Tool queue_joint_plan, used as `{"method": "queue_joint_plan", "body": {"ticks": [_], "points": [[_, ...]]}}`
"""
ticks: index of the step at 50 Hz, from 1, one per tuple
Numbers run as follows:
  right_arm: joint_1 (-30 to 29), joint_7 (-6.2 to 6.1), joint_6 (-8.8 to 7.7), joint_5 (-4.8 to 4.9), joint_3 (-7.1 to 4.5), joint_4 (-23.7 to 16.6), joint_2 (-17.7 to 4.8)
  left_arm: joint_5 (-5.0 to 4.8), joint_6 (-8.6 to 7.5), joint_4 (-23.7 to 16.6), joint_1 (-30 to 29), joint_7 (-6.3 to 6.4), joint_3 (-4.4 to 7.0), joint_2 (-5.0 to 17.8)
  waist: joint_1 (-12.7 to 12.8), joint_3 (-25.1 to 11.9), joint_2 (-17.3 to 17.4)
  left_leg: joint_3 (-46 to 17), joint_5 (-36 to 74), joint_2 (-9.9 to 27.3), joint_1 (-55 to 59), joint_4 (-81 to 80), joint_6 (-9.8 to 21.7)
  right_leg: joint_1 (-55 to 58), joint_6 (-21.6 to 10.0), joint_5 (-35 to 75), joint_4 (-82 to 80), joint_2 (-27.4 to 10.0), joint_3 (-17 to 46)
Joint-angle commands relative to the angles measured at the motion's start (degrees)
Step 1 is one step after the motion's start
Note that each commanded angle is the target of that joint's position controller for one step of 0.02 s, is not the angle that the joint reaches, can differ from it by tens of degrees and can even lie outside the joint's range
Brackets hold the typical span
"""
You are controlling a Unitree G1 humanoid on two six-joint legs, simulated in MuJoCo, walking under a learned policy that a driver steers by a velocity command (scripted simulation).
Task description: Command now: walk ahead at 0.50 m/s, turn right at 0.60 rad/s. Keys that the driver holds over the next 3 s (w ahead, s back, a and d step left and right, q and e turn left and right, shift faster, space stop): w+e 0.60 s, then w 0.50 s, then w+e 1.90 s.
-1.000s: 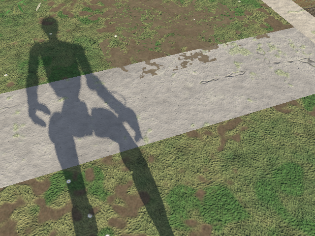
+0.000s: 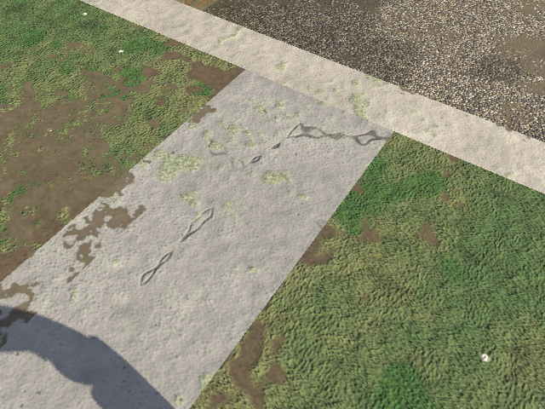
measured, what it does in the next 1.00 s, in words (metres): walks ahead, turning right: right foot, then left foot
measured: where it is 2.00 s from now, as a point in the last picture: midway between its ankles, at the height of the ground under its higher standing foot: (411, 228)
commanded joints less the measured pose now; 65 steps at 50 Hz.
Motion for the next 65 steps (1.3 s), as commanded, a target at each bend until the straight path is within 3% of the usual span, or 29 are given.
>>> {"method": "queue_joint_plan", "body": {"ticks": [1, 7, 9, 11, 12, 13, 14, 15, 16, 17, 18, 21, 27, 32, 35, 36, 37, 38, 39, 41, 44, 50, 57, 60, 61, 62, 63, 64, 65], "points": [[-4.3, -0.38, -0.62, 0.26, -1.99, -3.5, -9.4, 0.04, -1.14, -4.5, -3.7, -0.95, -0.14, 1.1, 0.5, 0.9, 6.9, -5.5, 16.5, 14.7, 1.9, -7.9, 7.9, -1.5, -0.1, 8.5, -8.7, -1.1, -0.7], [-0.7, -0.53, 1.14, 1.74, -2.73, -1.0, -12.5, -0.19, -1.43, -7.9, -11.4, -3.08, -0.35, 1.1, -1.0, 3.4, 6.7, 0.3, 26.2, 17.0, 8.9, -4.8, 6.0, 1.9, -3.5, 5.6, -20.6, 1.2, -6.3], [-1.1, -0.93, 1.82, 2.26, -3.34, -1.0, -14.5, 0.26, -1.04, -7.8, -8.1, -3.12, 0.82, 3.3, 2.0, 0.0, 8.8, 2.6, 46.4, 17.0, 10.9, 3.4, 4.9, 9.1, -6.0, -0.5, -21.5, 5.0, -9.5], [-2.0, -1.43, 2.39, 2.51, -3.1, -1.5, -14.1, 0.13, -0.47, -3.8, 7.8, -2.21, 3.83, 8.3, 11.1, -8.5, 7.2, 5.2, 51.4, 14.4, 3.7, 24.7, 2.3, 31.9, -10.1, 2.5, -26.5, 9.3, -10.1], [0.1, -1.3, 1.98, 0.16, -1.4, -2.8, -9.2, -0.28, 0.2, -2.1, 14.9, -0.89, 5.19, 12.9, 12.1, -13.7, -2.8, 4.9, 19.2, 10.9, -13.0, 43.4, -0.1, 49.8, -13.8, 4.4, -26.3, -0.7, 5.4], [3.7, -0.42, 0.17, -0.71, 0.65, -6.3, -3.9, -0.23, -0.8, -3.9, 11.7, -1.13, 5.03, 17.4, 5.6, -21.1, -13.2, -4.7, -22.4, -0.9, -34.4, 60.2, -2.5, 63.3, -24.9, -9.6, -35.1, -13.3, 40.0], [-4.2, 0.34, -1.56, 1.58, -0.63, -7.0, -10.2, -0.03, -1.7, -4.3, 13.0, -1.58, 3.67, 11.7, 10.8, -21.6, -5.0, -13.2, -19.2, 1.4, -40.3, 63.6, -1.7, 62.6, -23.1, -13.7, -40.5, -13.5, 41.2], [-7.8, 0.66, -2.45, 2.96, -0.79, -8.6, -10.9, 0.35, -2.45, -3.5, 10.9, -1.64, 2.89, 9.7, 9.9, -12.9, -3.6, -12.2, -13.3, 3.5, -43.2, 60.8, -0.7, 55.7, -20.7, -9.2, -41.2, -11.8, 33.0], [-7.9, 0.24, -2.79, 1.95, -0.49, -8.0, -10.0, 0.22, -2.77, -3.7, 7.3, -1.58, 2.43, 8.4, 7.2, -8.6, 1.8, -12.2, -8.7, 6.0, -40.0, 55.9, -0.6, 47.1, -18.8, -2.5, -41.1, -9.1, 26.4], [-7.3, -0.07, -2.65, 0.63, -0.77, -7.5, -10.1, 0.59, -2.8, -4.3, 3.9, -1.44, 2.01, 7.2, 4.9, -6.1, 2.3, -12.2, -6.2, 7.3, -36.2, 51.4, -1.2, 40.3, -17.7, 3.9, -41.6, -7.0, 21.8], [-6.1, 0.03, -1.98, 0.35, -1.0, -7.1, -10.3, 1.23, -2.86, -4.9, 2.1, -1.19, 1.52, 6.2, 3.1, -5.4, 1.2, -12.5, -4.5, 8.2, -32.8, 49.6, -1.7, 35.9, -17.3, 7.7, -42.9, -5.6, 19.4], [-6.1, -0.07, -0.35, -0.51, -0.64, -7.1, -8.2, 0.91, -3.3, -3.8, 2.1, -0.31, 1.53, 6.6, 2.1, -4.1, 0.9, -10.9, -1.4, 7.6, -30.2, 43.3, -4.5, 28.9, -18.1, 14.9, -44.7, -3.8, 14.9], [-19.2, 0.62, -0.54, 0.0, 0.83, -10.4, -4.9, 0.26, -2.5, -0.5, 7.0, 1.23, 2.09, 8.5, 6.8, -1.1, -1.0, -9.9, 17.9, 2.7, -25.2, 18.9, -5.9, 24.3, -13.6, 7.0, -43.7, 0.6, 10.8], [-20.2, 1.62, -1.53, 0.84, -0.26, -11.2, -7.9, -0.06, -1.99, 1.9, 9.6, 1.51, 1.92, 7.4, 6.8, -1.2, -3.2, -12.2, 14.9, 2.2, -22.4, 12.1, -3.5, 31.5, -12.1, 3.0, -37.5, -3.3, 17.6], [-10.9, 1.29, -2.19, 0.13, -1.7, -9.0, -9.8, 0.5, -1.54, 2.5, 9.3, 1.29, 1.19, 5.1, 2.2, -4.7, -4.2, -9.6, 10.4, 1.8, -9.4, 8.9, 0.7, 32.7, -9.4, 13.0, -27.6, -0.6, 16.5], [-3.0, 0.99, -2.42, -0.74, -2.37, -8.3, -12.3, 1.24, -1.6, 1.8, 9.8, 1.12, 0.02, 2.4, -1.1, -12.5, 0.5, -17.5, 10.1, 9.8, 4.3, 10.5, 4.4, 27.1, -7.3, 7.6, -13.0, 2.5, 12.9], [3.8, 1.2, -1.68, -1.08, -3.93, -5.6, -17.3, -0.45, -2.16, 1.5, 18.3, 1.08, -0.96, -0.8, 1.3, -19.9, 19.5, -43.7, -3.3, 21.5, 23.5, 5.2, 14.5, 6.8, -2.4, -15.4, 7.1, 11.3, 5.5], [4.6, 1.8, -1.52, 0.97, -2.92, -5.3, -12.5, -0.86, -2.52, 2.5, 17.7, 1.29, -0.51, 3.6, -0.1, -17.6, 17.8, -54.2, -17.9, 23.5, 23.9, -0.3, 15.0, -2.0, -1.9, -23.3, 15.2, 9.3, 7.9], [1.7, 1.6, -1.28, 1.24, -1.97, -5.8, -9.2, -0.93, -2.57, 1.8, 10.8, 1.26, 0.4, 7.0, -1.4, -9.6, 11.5, -46.7, -18.7, 21.5, 17.3, -1.3, 12.6, -4.7, -1.9, -18.6, 17.5, 7.0, 8.0], [-3.1, 1.31, -0.57, 0.13, -1.06, -6.2, -7.2, 0.69, -2.98, -0.3, 3.0, 1.23, 0.27, 6.1, 0.2, -2.2, 5.9, -34.4, -6.8, 17.0, 5.0, -2.7, 11.0, -3.1, -2.0, -12.1, 12.9, 3.2, 4.3], [-3.6, 1.01, -0.87, 0.1, -0.32, -5.5, -5.6, 0.67, -3.05, 0.2, 4.3, 0.58, -0.1, 3.2, 2.9, -2.2, 9.1, -26.3, 4.3, 13.3, -0.5, -5.6, 10.8, 2.5, -1.8, -8.7, 5.5, 0.3, 1.9], [-0.6, 0.43, -0.35, 1.25, -1.17, -3.0, -9.7, 1.12, -3.62, -1.9, -4.9, -0.11, -1.72, -0.1, 0.5, -0.5, 7.4, -16.9, 13.1, 12.3, -1.8, -8.9, 10.9, 3.4, -0.2, 4.6, -14.5, -0.3, -1.4], [4.4, 0.19, 1.27, 1.86, -1.41, 0.3, -11.5, 0.08, -4.22, -4.2, -13.5, -1.88, -1.5, 1.2, -1.3, 1.4, 8.0, -13.8, 15.7, 15.2, 4.5, -6.1, 8.4, 7.3, -2.2, 7.9, -26.6, 2.2, -3.2], [2.7, -0.44, 2.07, 1.9, -1.73, 0.4, -12.3, 0.65, -3.93, -2.3, -5.8, -2.01, 0.05, 4.1, 4.3, -3.6, 7.7, -8.6, 35.6, 13.9, 6.4, 5.2, 5.6, 20.3, -5.9, 4.9, -30.0, 5.6, -6.3], [2.9, -0.82, 2.19, 1.38, -1.23, -0.1, -11.0, 0.7, -3.67, 0.1, 2.4, -1.58, 1.48, 6.8, 7.8, -8.9, 6.3, -5.5, 38.1, 11.4, 2.1, 16.0, 3.8, 32.6, -7.8, 5.5, -30.1, 5.7, -5.2], [3.0, -1.27, 1.85, -0.85, 0.04, -2.3, -8.3, 0.76, -3.08, 1.5, 12.1, -0.86, 2.8, 11.6, 10.6, -16.3, -2.8, -2.4, 19.3, 8.2, -11.1, 35.1, 1.2, 48.9, -11.8, 8.4, -28.7, -5.6, 10.8], [8.4, -0.58, 0.42, -0.56, 1.69, -3.6, -3.1, 0.36, -3.2, 2.1, 12.3, -1.41, 3.12, 14.7, 6.5, -21.0, -15.8, -6.5, -18.3, -1.7, -32.7, 50.9, -1.4, 62.6, -21.1, -6.2, -37.2, -14.7, 38.0], [3.8, 0.07, -0.91, 1.04, 0.41, -3.4, -9.2, -0.06, -3.26, 1.6, 12.0, -1.47, 1.81, 8.9, 9.1, -17.4, -8.2, -12.7, -18.1, 1.5, -39.6, 55.9, -0.8, 60.6, -19.5, -14.0, -40.5, -13.7, 38.1], [-1.6, 0.49, -1.84, 2.22, -0.04, -5.1, -10.7, 0.41, -3.51, 1.2, 8.6, -1.36, 1.26, 7.5, 8.8, -9.9, -5.4, -11.9, -12.3, 3.7, -41.9, 55.0, 0.0, 53.5, -17.7, -9.3, -41.4, -11.5, 30.3]]}}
